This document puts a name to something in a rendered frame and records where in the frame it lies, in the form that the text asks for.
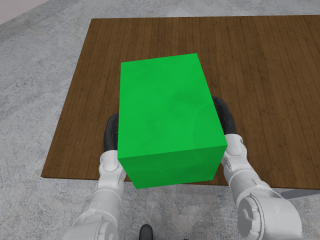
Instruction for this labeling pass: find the robot right forearm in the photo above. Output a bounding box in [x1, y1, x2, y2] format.
[221, 134, 302, 235]

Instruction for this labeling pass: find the right robot hand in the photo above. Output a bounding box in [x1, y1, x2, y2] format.
[211, 96, 237, 135]

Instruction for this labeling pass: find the right robot upper arm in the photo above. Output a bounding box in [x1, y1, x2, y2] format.
[237, 195, 316, 240]

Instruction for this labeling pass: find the robot left forearm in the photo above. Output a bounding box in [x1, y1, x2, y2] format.
[62, 150, 127, 240]

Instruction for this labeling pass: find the left robot upper arm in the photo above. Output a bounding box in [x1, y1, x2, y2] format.
[63, 220, 119, 240]

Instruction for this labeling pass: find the left robot hand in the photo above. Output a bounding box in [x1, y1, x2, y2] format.
[103, 112, 119, 153]

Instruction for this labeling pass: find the table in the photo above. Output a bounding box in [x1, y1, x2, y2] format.
[40, 15, 320, 201]

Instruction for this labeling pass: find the left robot foot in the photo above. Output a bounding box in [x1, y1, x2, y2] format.
[139, 224, 153, 240]

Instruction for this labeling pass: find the carton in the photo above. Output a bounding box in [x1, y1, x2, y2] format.
[117, 53, 228, 189]

